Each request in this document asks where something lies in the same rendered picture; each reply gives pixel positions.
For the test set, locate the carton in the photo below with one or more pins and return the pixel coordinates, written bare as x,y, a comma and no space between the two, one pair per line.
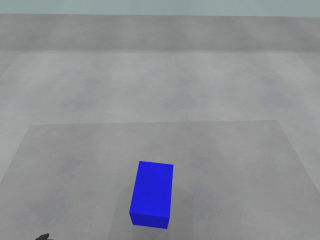
151,199

